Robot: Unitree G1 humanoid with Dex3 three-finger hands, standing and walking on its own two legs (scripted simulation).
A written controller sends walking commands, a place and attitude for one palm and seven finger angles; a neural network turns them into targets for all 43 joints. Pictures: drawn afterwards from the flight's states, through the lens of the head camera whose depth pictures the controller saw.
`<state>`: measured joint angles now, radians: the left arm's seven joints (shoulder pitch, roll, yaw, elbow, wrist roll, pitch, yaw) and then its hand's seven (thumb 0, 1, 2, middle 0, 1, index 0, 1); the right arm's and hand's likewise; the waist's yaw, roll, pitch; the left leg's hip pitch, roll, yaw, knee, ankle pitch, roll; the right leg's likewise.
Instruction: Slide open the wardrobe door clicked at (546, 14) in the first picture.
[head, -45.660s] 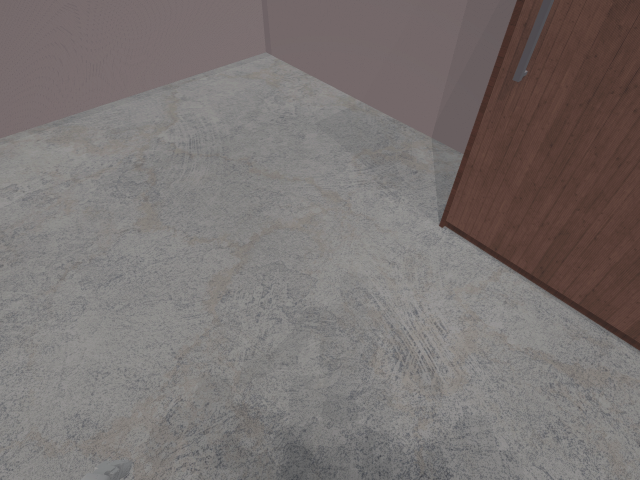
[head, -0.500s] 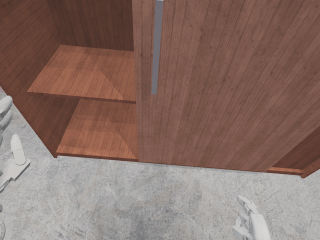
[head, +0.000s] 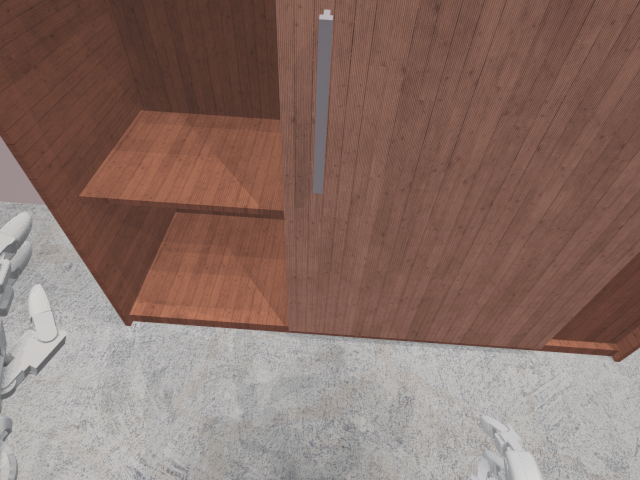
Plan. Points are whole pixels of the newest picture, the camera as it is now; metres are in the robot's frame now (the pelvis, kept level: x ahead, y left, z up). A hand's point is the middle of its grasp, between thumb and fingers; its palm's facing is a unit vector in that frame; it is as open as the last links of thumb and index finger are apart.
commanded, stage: stop stepping back and stand still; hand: left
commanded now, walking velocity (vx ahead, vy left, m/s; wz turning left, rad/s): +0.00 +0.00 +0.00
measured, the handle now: (321, 113) +0.67 +0.06 +0.12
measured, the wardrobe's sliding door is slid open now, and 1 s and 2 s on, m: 0.56 0.56 0.56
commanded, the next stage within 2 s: let the arm hang, fingers relaxed in 0.22 s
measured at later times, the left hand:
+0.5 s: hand (143, 466) +0.15 +0.24 -0.09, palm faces +0.04 -0.92 -0.40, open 7.4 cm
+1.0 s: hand out of the picture +0.00 +0.20 -0.17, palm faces +0.03 -0.96 -0.27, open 7.3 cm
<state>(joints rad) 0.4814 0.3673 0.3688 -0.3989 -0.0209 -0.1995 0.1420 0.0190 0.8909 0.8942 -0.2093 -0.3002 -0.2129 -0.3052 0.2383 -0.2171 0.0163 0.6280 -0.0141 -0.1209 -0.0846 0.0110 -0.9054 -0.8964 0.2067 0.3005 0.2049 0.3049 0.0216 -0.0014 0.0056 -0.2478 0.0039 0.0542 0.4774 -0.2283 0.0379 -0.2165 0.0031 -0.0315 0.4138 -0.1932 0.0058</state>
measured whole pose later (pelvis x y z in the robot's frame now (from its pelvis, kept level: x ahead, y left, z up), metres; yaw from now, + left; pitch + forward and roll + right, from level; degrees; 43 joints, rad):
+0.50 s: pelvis -0.02 +0.00 -0.01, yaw +1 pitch +1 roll +0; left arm 0.25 0.31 0.06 0.47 0.03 0.04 0.00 0.01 0.91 0.89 -0.20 -0.30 -0.20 -0.30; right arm 0.12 -0.31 0.00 0.81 -0.02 -0.04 0.00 0.01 -0.91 -0.90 0.21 0.30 0.21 0.30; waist -0.01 0.06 0.01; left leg -0.35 -0.03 0.05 0.58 -0.25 0.05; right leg -0.35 -0.04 -0.04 0.60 -0.26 0.01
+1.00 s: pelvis -0.01 -0.01 +0.00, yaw +2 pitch +0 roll -1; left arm 0.25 0.23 0.02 1.09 0.02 0.02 0.01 0.01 0.92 0.89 -0.20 -0.30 -0.20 -0.30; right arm 0.28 -0.19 -0.01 1.07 -0.02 0.02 -0.02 0.00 -0.91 -0.90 0.20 0.30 0.20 0.30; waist 0.00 0.03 0.04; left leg -0.29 0.00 0.02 0.49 -0.21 0.03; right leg -0.26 0.00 -0.07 0.45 -0.21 -0.01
